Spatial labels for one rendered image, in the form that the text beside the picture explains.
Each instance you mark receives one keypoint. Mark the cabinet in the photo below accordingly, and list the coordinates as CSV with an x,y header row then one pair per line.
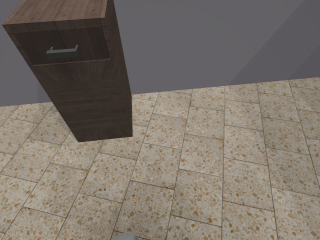
x,y
92,96

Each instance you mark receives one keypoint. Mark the drawer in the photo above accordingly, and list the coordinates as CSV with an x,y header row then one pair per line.
x,y
90,39

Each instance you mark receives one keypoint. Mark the handle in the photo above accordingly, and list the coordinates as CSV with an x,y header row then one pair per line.
x,y
62,53

